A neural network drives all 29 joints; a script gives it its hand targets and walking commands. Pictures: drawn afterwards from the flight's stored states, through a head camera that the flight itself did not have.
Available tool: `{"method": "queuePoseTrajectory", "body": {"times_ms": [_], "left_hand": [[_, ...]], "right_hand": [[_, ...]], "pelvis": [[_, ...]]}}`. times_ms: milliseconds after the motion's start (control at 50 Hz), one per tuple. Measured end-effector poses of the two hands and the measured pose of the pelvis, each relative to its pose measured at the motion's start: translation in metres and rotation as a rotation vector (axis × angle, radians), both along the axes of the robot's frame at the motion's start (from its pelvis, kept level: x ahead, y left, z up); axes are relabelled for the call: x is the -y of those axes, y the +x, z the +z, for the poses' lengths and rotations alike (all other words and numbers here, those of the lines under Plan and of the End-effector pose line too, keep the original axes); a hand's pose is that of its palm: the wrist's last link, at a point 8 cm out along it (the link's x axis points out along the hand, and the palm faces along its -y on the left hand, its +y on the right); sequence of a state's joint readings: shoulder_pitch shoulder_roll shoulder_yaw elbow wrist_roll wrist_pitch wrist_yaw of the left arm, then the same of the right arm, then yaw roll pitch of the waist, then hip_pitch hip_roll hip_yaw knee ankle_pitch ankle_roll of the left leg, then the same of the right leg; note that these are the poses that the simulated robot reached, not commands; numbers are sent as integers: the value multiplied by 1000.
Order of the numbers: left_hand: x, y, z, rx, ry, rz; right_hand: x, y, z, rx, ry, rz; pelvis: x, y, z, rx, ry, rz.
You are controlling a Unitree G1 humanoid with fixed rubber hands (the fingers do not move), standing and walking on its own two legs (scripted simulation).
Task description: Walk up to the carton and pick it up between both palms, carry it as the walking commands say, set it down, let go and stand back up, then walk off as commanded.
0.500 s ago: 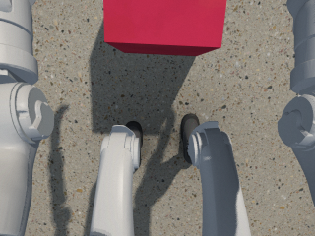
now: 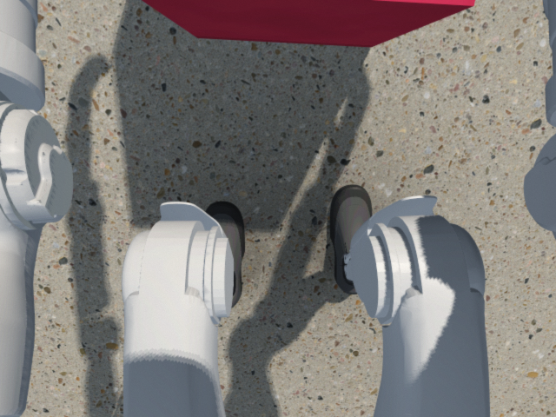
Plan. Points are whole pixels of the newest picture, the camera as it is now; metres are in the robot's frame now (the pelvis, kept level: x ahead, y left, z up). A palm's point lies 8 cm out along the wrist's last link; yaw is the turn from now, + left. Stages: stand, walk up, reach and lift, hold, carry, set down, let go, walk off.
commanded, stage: reach and lift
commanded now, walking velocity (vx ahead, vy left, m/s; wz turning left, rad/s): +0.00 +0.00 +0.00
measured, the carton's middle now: out of the picture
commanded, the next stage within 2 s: none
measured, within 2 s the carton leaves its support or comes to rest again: leaves its support in 1.82 s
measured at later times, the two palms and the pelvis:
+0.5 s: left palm out of the picture +0.61 +0.19 -0.19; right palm out of the picture +0.59 -0.22 -0.19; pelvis +0.01 +0.00 -0.03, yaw +0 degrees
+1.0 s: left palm out of the picture +0.61 +0.16 -0.18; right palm out of the picture +0.59 -0.19 -0.18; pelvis +0.01 +0.00 -0.02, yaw +0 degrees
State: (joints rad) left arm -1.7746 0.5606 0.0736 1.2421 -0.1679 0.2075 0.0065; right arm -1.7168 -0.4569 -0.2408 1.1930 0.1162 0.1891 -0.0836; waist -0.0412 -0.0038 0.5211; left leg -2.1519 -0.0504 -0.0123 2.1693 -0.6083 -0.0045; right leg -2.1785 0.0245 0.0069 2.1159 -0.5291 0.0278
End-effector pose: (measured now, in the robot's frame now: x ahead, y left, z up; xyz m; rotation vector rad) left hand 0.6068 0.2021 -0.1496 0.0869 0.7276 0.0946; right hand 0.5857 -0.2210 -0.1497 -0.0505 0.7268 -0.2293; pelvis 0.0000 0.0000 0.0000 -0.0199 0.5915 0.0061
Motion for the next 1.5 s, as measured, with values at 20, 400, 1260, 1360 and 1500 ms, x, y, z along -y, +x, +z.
{"method": "queuePoseTrajectory", "body": {"times_ms": [20,400,1260,1360,1500], "left_hand": [[0,-1,-6,-6,0,-1],[5,5,-38,27,-8,2],[41,7,-32,13,-39,-71],[40,7,-34,14,-76,-72],[39,6,-36,25,-109,-63]], "right_hand": [[0,-1,-6,-6,3,-2],[4,4,-38,11,-5,-17],[-29,8,-31,11,29,57],[-27,8,-32,16,53,56],[-26,7,-34,25,74,54]], "pelvis": [[0,1,-3,-2,-1,0],[4,14,-24,-10,-6,12],[3,14,-19,-3,-4,15],[3,16,-23,3,-6,21],[2,18,-26,3,-9,24]]}}
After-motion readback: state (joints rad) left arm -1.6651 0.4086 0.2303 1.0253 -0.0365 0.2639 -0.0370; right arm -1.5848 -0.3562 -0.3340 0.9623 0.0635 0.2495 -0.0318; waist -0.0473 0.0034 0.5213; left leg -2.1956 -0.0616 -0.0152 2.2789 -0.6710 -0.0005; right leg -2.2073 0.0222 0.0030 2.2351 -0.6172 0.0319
